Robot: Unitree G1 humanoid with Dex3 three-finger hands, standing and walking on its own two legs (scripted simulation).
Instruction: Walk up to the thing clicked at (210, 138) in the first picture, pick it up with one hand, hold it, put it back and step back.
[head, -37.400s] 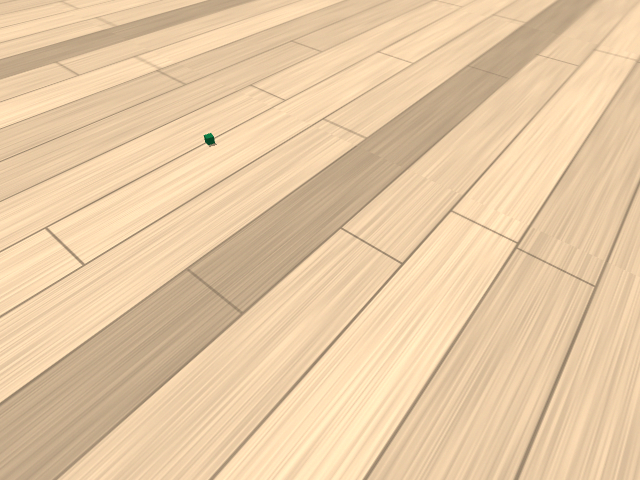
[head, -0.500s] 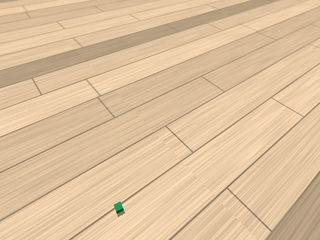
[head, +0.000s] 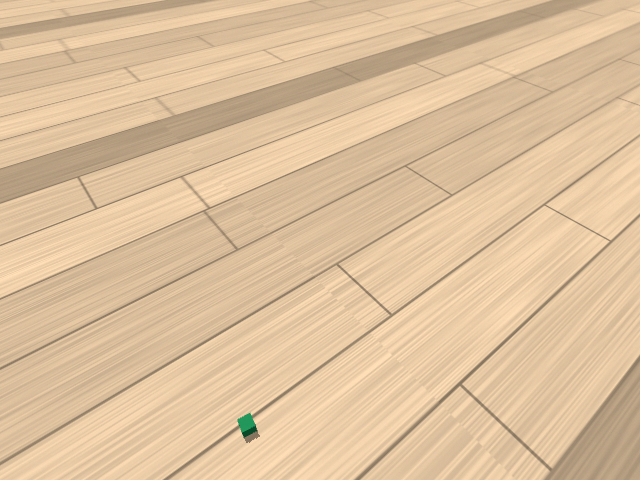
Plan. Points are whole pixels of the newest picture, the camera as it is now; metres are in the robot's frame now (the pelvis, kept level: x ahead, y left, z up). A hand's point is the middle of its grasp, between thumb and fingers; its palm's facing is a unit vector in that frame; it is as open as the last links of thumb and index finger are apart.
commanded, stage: stand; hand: left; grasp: from above
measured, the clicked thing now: (247, 425) +0.48 +0.22 -0.76
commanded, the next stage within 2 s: step back in 1.60 s
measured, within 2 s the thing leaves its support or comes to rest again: neither
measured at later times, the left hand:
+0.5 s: hand out of the picture +0.07 +0.21 -0.16, palm faces +0.00 -0.95 -0.32, open 7.4 cm
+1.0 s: hand out of the picture +0.10 +0.22 -0.15, palm faces -0.01 -0.94 -0.33, open 7.4 cm
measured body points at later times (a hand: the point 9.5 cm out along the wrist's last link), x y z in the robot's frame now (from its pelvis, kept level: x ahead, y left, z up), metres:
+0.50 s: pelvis +0.01 -0.02 +0.00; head +0.01 -0.03 +0.45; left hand +0.07 +0.26 -0.13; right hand +0.07 -0.31 -0.14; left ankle +0.03 +0.11 -0.74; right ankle +0.02 -0.14 -0.74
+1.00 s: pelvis +0.01 -0.02 +0.00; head +0.01 -0.03 +0.45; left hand +0.10 +0.27 -0.13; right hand +0.08 -0.32 -0.14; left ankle +0.03 +0.11 -0.74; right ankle +0.02 -0.14 -0.74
